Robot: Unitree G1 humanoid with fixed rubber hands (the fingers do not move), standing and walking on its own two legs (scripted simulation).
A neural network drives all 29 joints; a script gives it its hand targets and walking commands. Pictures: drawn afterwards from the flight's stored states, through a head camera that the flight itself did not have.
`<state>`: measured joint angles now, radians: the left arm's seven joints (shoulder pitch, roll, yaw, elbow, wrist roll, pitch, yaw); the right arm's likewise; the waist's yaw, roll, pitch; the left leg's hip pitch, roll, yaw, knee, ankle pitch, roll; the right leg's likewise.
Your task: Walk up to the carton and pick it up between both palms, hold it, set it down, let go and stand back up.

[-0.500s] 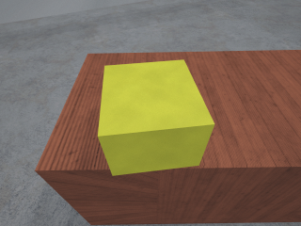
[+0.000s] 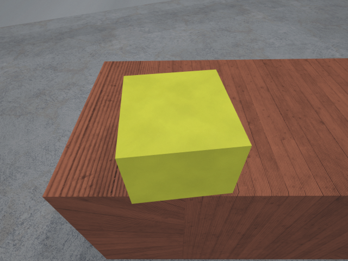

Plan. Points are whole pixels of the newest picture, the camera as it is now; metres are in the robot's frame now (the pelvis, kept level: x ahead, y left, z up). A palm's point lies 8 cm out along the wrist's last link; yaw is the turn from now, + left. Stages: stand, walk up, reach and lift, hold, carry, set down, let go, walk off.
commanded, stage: stand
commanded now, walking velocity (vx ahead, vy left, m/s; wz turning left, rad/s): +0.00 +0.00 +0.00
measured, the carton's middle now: (176, 132) +0.46 +0.02 +0.04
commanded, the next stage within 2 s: none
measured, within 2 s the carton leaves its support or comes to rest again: neither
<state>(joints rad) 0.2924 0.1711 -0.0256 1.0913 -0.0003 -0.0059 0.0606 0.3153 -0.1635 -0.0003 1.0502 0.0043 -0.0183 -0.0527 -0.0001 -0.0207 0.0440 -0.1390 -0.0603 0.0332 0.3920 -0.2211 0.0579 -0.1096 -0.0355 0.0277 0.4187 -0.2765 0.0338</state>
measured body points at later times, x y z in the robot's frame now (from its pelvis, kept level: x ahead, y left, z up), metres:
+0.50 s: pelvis +0.00 -0.01 +0.00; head +0.01 -0.01 +0.45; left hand +0.00 +0.22 -0.16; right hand +0.01 -0.24 -0.15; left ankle +0.00 +0.08 -0.74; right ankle -0.03 -0.14 -0.74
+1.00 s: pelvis +0.00 -0.02 +0.00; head +0.00 -0.02 +0.45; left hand +0.00 +0.21 -0.16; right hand +0.00 -0.25 -0.16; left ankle +0.00 +0.08 -0.74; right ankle -0.03 -0.14 -0.74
